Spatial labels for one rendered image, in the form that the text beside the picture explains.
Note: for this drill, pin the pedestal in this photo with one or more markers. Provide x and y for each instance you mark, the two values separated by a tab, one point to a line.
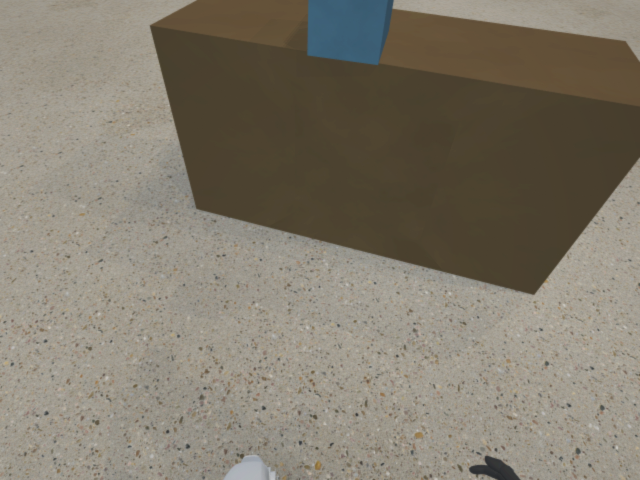
473	148

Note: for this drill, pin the carton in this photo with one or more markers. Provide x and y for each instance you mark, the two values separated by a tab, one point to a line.
349	30

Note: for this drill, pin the right robot hand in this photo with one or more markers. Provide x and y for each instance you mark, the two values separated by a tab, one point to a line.
495	468

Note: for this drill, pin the left robot shin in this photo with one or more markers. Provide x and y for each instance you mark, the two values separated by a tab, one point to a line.
252	458

